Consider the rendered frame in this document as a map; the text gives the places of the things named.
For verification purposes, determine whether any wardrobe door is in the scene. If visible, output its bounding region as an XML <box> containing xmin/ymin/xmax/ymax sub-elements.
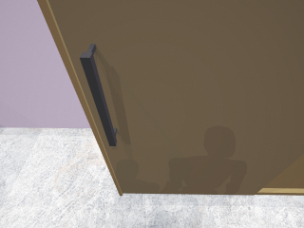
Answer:
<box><xmin>263</xmin><ymin>154</ymin><xmax>304</xmax><ymax>189</ymax></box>
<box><xmin>48</xmin><ymin>0</ymin><xmax>304</xmax><ymax>196</ymax></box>

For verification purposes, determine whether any handle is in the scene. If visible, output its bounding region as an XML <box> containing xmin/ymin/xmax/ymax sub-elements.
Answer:
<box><xmin>80</xmin><ymin>44</ymin><xmax>117</xmax><ymax>146</ymax></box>

